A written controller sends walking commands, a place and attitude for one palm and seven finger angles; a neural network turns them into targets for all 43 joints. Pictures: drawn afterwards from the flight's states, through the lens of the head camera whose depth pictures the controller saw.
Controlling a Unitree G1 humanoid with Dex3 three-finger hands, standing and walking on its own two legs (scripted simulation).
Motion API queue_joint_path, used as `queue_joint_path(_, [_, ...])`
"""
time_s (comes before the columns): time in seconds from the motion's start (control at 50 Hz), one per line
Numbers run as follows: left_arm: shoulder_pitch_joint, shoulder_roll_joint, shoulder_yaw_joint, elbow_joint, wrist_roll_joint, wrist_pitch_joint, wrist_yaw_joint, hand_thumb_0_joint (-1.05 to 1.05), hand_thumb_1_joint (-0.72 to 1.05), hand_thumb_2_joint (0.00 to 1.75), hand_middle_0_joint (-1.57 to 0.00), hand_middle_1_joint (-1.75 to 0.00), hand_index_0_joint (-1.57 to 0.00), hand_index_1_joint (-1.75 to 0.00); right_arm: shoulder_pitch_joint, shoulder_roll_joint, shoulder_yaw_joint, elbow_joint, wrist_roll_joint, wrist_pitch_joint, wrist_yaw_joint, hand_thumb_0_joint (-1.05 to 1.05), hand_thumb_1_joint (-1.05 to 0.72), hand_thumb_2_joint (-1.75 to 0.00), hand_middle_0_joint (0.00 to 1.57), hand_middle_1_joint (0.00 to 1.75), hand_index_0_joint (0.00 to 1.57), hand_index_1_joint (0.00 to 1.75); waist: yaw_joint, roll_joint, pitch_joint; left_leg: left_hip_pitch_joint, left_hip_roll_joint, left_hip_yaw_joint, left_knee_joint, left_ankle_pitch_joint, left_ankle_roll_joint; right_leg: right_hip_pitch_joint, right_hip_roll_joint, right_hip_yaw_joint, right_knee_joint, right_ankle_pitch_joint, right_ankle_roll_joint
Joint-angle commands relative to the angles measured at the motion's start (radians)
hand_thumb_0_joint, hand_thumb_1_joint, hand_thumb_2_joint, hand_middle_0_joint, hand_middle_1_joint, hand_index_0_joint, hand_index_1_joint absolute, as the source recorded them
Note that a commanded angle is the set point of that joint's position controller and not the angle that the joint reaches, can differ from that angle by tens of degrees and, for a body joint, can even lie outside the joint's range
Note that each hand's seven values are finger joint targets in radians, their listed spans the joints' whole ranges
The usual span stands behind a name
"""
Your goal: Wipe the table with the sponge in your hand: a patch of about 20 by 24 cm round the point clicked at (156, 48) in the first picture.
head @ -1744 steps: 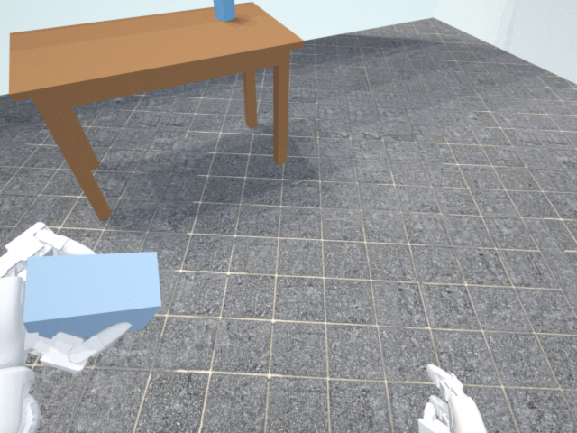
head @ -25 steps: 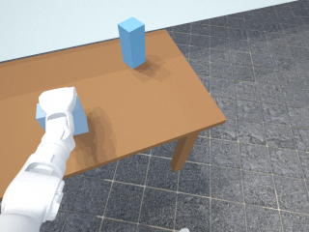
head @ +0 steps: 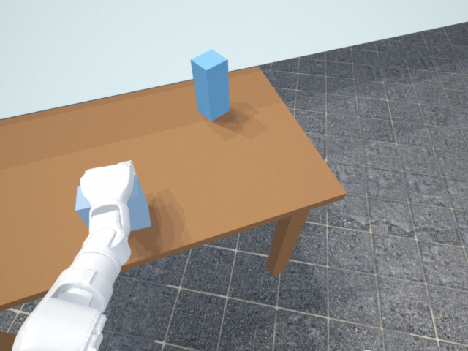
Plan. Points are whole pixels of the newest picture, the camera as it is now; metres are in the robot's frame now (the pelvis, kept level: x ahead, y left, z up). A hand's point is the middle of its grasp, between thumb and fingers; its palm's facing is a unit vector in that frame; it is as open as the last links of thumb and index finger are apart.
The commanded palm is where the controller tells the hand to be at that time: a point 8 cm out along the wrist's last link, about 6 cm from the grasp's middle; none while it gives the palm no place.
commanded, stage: wipe back along the third lane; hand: left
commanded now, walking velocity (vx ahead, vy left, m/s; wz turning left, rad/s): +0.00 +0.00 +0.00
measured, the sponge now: (118, 212) +0.38 +0.26 -0.04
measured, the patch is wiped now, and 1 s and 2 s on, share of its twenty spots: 0.75 0.75 0.75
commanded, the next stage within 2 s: slide back across to the middle lane in 0.18 s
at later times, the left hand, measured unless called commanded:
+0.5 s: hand (115, 210) +0.37 +0.25 -0.01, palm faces -0.10 -0.01 -1.00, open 10.0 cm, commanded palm +0.33 +0.25 +0.04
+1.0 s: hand (88, 222) +0.34 +0.29 -0.01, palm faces -0.13 -0.01 -0.99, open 10.0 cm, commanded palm +0.31 +0.30 +0.04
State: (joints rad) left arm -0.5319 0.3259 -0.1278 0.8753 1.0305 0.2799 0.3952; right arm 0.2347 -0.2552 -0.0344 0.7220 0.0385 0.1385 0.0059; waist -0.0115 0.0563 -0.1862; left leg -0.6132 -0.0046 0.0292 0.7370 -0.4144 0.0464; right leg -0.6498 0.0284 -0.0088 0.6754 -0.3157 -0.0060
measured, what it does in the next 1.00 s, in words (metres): stands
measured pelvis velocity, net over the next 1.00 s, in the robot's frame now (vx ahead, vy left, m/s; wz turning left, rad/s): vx -0.01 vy -0.02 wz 0.01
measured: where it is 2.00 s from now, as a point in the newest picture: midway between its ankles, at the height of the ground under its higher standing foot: outside the picture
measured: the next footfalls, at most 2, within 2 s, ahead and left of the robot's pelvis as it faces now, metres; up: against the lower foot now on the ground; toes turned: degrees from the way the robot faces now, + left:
none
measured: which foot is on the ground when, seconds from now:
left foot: down 0.00-1.00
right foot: down 0.00-1.00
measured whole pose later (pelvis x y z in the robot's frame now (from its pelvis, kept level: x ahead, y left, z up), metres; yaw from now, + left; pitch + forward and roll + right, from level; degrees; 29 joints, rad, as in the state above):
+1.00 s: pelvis -0.01 -0.02 +0.00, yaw +1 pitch +14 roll -1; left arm -0.39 0.45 0.04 0.81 1.07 0.07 0.32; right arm 0.21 -0.28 -0.04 0.72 0.04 0.09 -0.04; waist 0.00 0.04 -0.13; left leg -0.55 0.00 0.02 0.70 -0.39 0.03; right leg -0.60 0.03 -0.02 0.66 -0.30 -0.03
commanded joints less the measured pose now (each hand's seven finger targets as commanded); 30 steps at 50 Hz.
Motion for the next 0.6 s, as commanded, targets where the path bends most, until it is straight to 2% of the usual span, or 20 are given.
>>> queue_joint_path(0.0, [-0.05,0.08,0.018,-0.031,-0.005,0.029,-0.036,0.0,0.1,1.3,-1.2,-1.6,-1.2,-1.6,-0.02,-0.143,-0.041,-0.102,0.004,-0.029,-0.009,0.0,-0.9,-0.9,0.2,0.3,0.2,0.3,0.008,-0.111,-0.189,0.118,0.001,-0.018,-0.085,0.416,-0.022,0.231,0.02,-0.03,-0.039,0.367,-0.058])
queue_joint_path(0.06, [-0.038,0.024,-0.036,-0.061,-0.007,0.04,-0.044,0.0,0.1,1.3,-1.2,-1.6,-1.2,-1.6,-0.037,-0.136,-0.036,-0.112,0.005,-0.033,-0.01,0.0,-0.9,-0.9,0.2,0.3,0.2,0.3,-0.001,-0.106,-0.177,0.128,-0.002,-0.015,-0.087,0.409,-0.023,0.229,0.019,-0.033,-0.041,0.363,-0.055])
queue_joint_path(0.08, [-0.041,0.03,-0.033,-0.068,-0.005,0.043,-0.046,0.0,0.1,1.3,-1.2,-1.6,-1.2,-1.6,-0.042,-0.136,-0.036,-0.114,0.007,-0.034,-0.011,0.0,-0.9,-0.9,0.2,0.3,0.2,0.3,0.0,-0.107,-0.169,0.13,-0.002,-0.017,-0.091,0.394,-0.024,0.226,0.019,-0.034,-0.045,0.346,-0.055])
queue_joint_path(0.1, [-0.045,0.071,0.0,-0.069,-0.001,0.046,-0.047,0.0,0.1,1.3,-1.2,-1.6,-1.2,-1.6,-0.05,-0.14,-0.035,-0.113,0.007,-0.033,-0.015,0.0,-0.9,-0.9,0.2,0.3,0.2,0.3,0.008,-0.107,-0.169,0.128,-0.004,-0.021,-0.096,0.378,-0.024,0.229,0.019,-0.029,-0.048,0.329,-0.057])
queue_joint_path(0.16, [-0.09,0.043,-0.033,-0.066,0.005,0.049,-0.051,0.0,0.1,1.3,-1.2,-1.6,-1.2,-1.6,-0.053,-0.134,-0.031,-0.11,0.005,-0.035,-0.022,0.0,-0.9,-0.9,0.2,0.3,0.2,0.3,-0.012,-0.103,-0.142,0.132,-0.008,-0.016,-0.096,0.342,-0.023,0.205,0.018,-0.032,-0.054,0.302,-0.056])
queue_joint_path(0.18, [-0.08,0.07,-0.012,-0.05,0.011,0.048,-0.051,0.0,0.1,1.3,-1.2,-1.6,-1.2,-1.6,-0.048,-0.136,-0.029,-0.109,0.004,-0.034,-0.025,0.0,-0.9,-0.9,0.2,0.3,0.2,0.3,-0.005,-0.116,-0.145,0.123,-0.011,-0.019,-0.095,0.343,-0.024,0.214,0.018,-0.028,-0.051,0.304,-0.057])
queue_joint_path(0.2, [-0.087,0.104,0.014,-0.055,0.02,0.045,-0.053,0.0,0.1,1.3,-1.2,-1.6,-1.2,-1.6,-0.052,-0.141,-0.028,-0.109,0.003,-0.034,-0.028,0.0,-0.9,-0.9,0.2,0.3,0.2,0.3,0.006,-0.094,-0.158,0.128,-0.008,-0.024,-0.098,0.36,-0.027,0.213,0.017,-0.026,-0.045,0.307,-0.061])
queue_joint_path(0.24, [-0.081,0.054,-0.024,-0.059,0.017,0.039,-0.057,0.0,0.1,1.3,-1.2,-1.6,-1.2,-1.6,-0.048,-0.132,-0.028,-0.118,0.002,-0.037,-0.029,0.0,-0.9,-0.9,0.2,0.3,0.2,0.3,0.001,-0.093,-0.177,0.133,-0.011,-0.018,-0.089,0.367,-0.026,0.214,0.018,-0.029,-0.039,0.317,-0.059])
queue_joint_path(0.26, [-0.103,0.055,-0.03,-0.052,0.022,0.033,-0.058,0.0,0.1,1.3,-1.2,-1.6,-1.2,-1.6,-0.048,-0.133,-0.028,-0.115,0.001,-0.038,-0.031,0.0,-0.9,-0.9,0.2,0.3,0.2,0.3,-0.009,-0.102,-0.162,0.128,-0.01,-0.018,-0.086,0.353,-0.026,0.203,0.018,-0.028,-0.042,0.312,-0.057])
queue_joint_path(0.3, [-0.092,0.142,0.042,-0.074,0.032,0.021,-0.055,0.0,0.1,1.3,-1.2,-1.6,-1.2,-1.6,-0.05,-0.138,-0.027,-0.118,-0.002,-0.037,-0.035,0.0,-0.9,-0.9,0.2,0.3,0.2,0.3,0.018,-0.081,-0.205,0.132,-0.013,-0.02,-0.088,0.371,-0.026,0.24,0.016,-0.018,-0.036,0.33,-0.06])
queue_joint_path(0.32, [-0.092,0.153,0.047,-0.077,0.032,0.018,-0.054,0.0,0.1,1.3,-1.2,-1.6,-1.2,-1.6,-0.049,-0.136,-0.025,-0.122,0.0,-0.037,-0.038,0.0,-0.9,-0.9,0.2,0.3,0.2,0.3,0.016,-0.078,-0.214,0.132,-0.017,-0.02,-0.089,0.366,-0.024,0.254,0.015,-0.016,-0.036,0.329,-0.059])
queue_joint_path(0.36, [-0.118,0.152,0.043,-0.087,0.033,0.008,-0.052,0.0,0.1,1.3,-1.2,-1.6,-1.2,-1.6,-0.048,-0.134,-0.026,-0.119,-0.001,-0.039,-0.042,0.0,-0.9,-0.9,0.2,0.3,0.2,0.3,0.003,-0.094,-0.192,0.123,-0.018,-0.014,-0.087,0.353,-0.02,0.255,0.013,-0.012,-0.045,0.337,-0.053])
queue_joint_path(0.4, [-0.076,0.232,0.11,-0.101,0.041,-0.002,-0.049,0.0,0.1,1.3,-1.2,-1.6,-1.2,-1.6,-0.048,-0.14,-0.024,-0.123,-0.002,-0.042,-0.045,0.0,-0.9,-0.9,0.2,0.3,0.2,0.3,0.032,-0.079,-0.224,0.126,-0.021,-0.018,-0.093,0.381,-0.021,0.293,0.012,-0.003,-0.043,0.361,-0.056])
queue_joint_path(0.42, [-0.09,0.247,0.115,-0.113,0.043,-0.007,-0.047,0.0,0.1,1.3,-1.2,-1.6,-1.2,-1.6,-0.045,-0.138,-0.023,-0.122,-0.001,-0.042,-0.047,0.0,-0.9,-0.9,0.2,0.3,0.2,0.3,0.027,-0.078,-0.237,0.129,-0.021,-0.016,-0.094,0.382,-0.02,0.307,0.011,-0.001,-0.041,0.372,-0.055])
queue_joint_path(0.46, [-0.072,0.235,0.11,-0.12,0.041,-0.014,-0.045,0.0,0.1,1.3,-1.2,-1.6,-1.2,-1.6,-0.046,-0.135,-0.025,-0.12,0.0,-0.047,-0.049,0.0,-0.9,-0.9,0.2,0.3,0.2,0.3,0.022,-0.084,-0.21,0.125,-0.023,-0.01,-0.097,0.377,-0.018,0.31,0.01,0.0,-0.053,0.381,-0.05])
queue_joint_path(0.48, [-0.078,0.273,0.138,-0.124,0.046,-0.018,-0.042,0.0,0.1,1.3,-1.2,-1.6,-1.2,-1.6,-0.042,-0.139,-0.025,-0.115,-0.001,-0.048,-0.049,0.0,-0.9,-0.9,0.2,0.3,0.2,0.3,0.027,-0.098,-0.217,0.124,-0.022,-0.014,-0.101,0.376,-0.018,0.321,0.01,0.003,-0.054,0.379,-0.05])
queue_joint_path(0.5, [-0.066,0.296,0.159,-0.138,0.045,-0.02,-0.042,0.0,0.1,1.3,-1.2,-1.6,-1.2,-1.6,-0.05,-0.142,-0.026,-0.117,-0.001,-0.049,-0.05,0.0,-0.9,-0.9,0.2,0.3,0.2,0.3,0.038,-0.081,-0.219,0.127,-0.023,-0.014,-0.108,0.382,-0.018,0.334,0.009,0.009,-0.059,0.385,-0.051])
queue_joint_path(0.56, [-0.014,0.284,0.158,-0.132,0.038,-0.029,-0.04,0.0,0.1,1.3,-1.2,-1.6,-1.2,-1.6,-0.041,-0.139,-0.028,-0.114,0.0,-0.057,-0.048,0.0,-0.9,-0.9,0.2,0.3,0.2,0.3,0.036,-0.098,-0.204,0.117,-0.026,-0.007,-0.11,0.385,-0.016,0.355,0.007,0.008,-0.063,0.417,-0.047])
queue_joint_path(0.58, [-0.011,0.299,0.165,-0.134,0.041,-0.033,-0.042,0.0,0.1,1.3,-1.2,-1.6,-1.2,-1.6,-0.039,-0.142,-0.029,-0.11,0.001,-0.058,-0.047,0.0,-0.9,-0.9,0.2,0.3,0.2,0.3,0.036,-0.102,-0.205,0.118,-0.027,-0.006,-0.109,0.385,-0.016,0.357,0.008,0.011,-0.066,0.423,-0.046])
